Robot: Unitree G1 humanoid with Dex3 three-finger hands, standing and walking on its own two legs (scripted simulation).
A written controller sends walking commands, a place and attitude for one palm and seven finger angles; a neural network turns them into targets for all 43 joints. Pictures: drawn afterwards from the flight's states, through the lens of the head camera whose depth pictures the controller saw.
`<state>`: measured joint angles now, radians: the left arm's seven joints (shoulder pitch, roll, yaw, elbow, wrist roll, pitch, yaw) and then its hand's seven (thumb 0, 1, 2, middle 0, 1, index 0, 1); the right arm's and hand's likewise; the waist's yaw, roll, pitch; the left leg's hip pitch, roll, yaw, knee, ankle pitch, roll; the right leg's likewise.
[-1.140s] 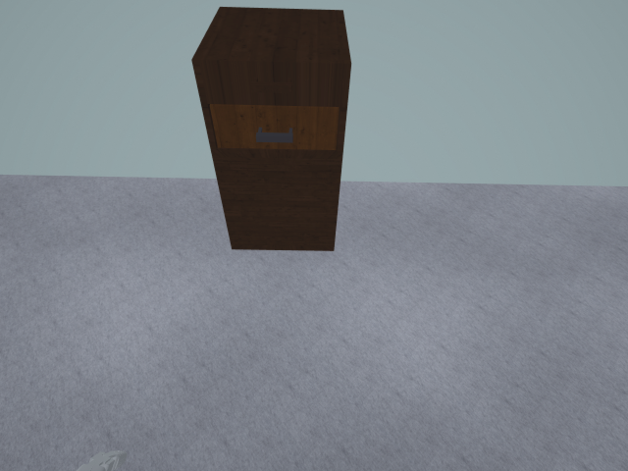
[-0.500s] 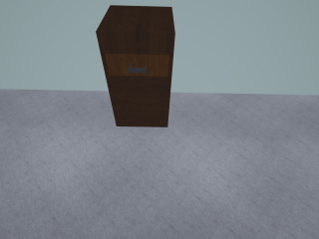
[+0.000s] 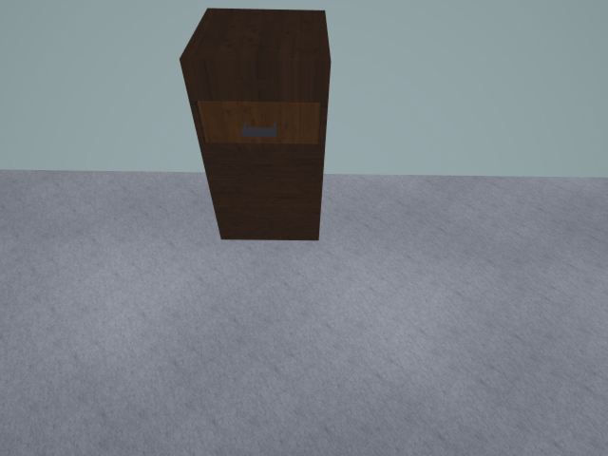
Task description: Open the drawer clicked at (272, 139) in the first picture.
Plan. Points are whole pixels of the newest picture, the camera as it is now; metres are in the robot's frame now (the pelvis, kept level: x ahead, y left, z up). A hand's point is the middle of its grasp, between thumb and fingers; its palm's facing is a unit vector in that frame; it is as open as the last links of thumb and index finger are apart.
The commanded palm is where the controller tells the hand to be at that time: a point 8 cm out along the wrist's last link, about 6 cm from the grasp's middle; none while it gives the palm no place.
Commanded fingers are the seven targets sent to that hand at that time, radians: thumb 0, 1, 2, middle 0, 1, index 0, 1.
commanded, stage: look at it before walking up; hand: left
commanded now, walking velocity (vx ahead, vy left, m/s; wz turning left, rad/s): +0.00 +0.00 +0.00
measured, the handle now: (259, 128) +1.09 +0.21 -0.19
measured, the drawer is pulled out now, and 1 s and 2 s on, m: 0.00 0.00 0.00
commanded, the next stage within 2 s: walk to a spot facing it in 0.30 s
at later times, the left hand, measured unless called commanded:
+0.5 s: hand out of the picture +0.08 +0.24 -0.16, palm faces -0.01 -0.95 -0.32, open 7.4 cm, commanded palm none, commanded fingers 0.00 0.90 0.90 -0.20 -0.30 -0.20 -0.30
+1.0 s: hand (210, 398) +0.25 +0.18 -0.19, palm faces -0.12 -0.98 -0.15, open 7.3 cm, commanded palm none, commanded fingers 0.00 0.90 0.90 -0.20 -0.30 -0.20 -0.30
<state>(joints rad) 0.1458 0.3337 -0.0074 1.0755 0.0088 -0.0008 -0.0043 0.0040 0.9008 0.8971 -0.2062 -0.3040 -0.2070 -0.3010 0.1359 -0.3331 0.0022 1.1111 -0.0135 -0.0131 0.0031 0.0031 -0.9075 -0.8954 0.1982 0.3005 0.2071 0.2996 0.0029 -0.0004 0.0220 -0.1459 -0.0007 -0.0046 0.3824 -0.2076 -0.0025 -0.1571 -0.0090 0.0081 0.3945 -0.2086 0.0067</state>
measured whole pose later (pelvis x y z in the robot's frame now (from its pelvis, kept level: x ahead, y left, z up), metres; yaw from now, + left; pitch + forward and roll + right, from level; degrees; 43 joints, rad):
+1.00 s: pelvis +0.17 +0.01 -0.02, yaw -6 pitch +0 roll -1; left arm 0.18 0.18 0.04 1.02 0.01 0.00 -0.03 0.01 0.92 0.90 -0.20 -0.30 -0.20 -0.30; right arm 0.55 -0.10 -0.01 1.22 -0.02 -0.07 -0.03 0.00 -0.91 -0.90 0.20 0.30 0.21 0.30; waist -0.04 0.00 0.10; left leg 0.15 0.05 0.15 0.30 -0.44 -0.01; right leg -0.55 -0.04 -0.13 0.75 -0.23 -0.05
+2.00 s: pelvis +0.44 -0.04 -0.02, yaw +1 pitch -2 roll +1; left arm 0.23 0.14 0.06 1.04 0.02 -0.06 0.00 0.01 0.92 0.90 -0.20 -0.30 -0.20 -0.30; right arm 0.43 -0.12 -0.05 1.18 -0.03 -0.01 -0.01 0.00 -0.91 -0.90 0.20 0.30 0.20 0.30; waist -0.02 0.05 0.03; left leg -0.26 0.05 0.06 0.92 -0.48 0.03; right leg -0.28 -0.05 -0.16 0.59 -0.27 -0.05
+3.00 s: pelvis +0.51 -0.10 +0.01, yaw +0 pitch +0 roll +4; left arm 0.28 0.14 0.04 1.00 0.02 0.01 0.02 0.01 0.92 0.90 -0.21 -0.30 -0.21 -0.30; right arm 0.32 -0.24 -0.08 1.07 -0.03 0.06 0.01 0.00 -0.91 -0.90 0.19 0.30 0.20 0.30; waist 0.00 0.03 -0.02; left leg -0.41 0.01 0.01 0.95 -0.27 -0.03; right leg -0.19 -0.05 -0.06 0.41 -0.21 -0.05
